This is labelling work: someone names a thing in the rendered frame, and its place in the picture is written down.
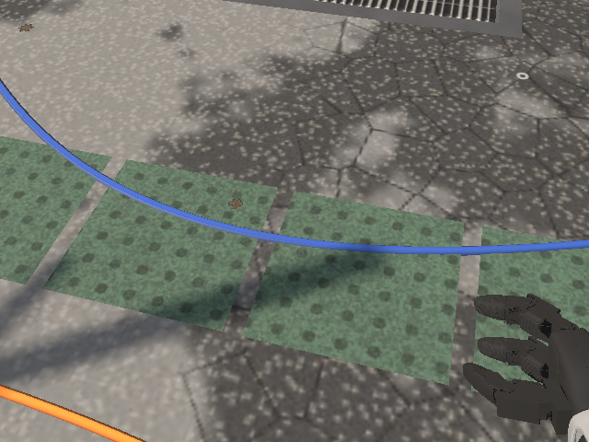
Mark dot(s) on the right robot forearm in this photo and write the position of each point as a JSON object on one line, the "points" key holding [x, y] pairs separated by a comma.
{"points": [[578, 430]]}

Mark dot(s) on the right robot hand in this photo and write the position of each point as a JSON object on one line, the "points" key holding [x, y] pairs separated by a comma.
{"points": [[562, 367]]}

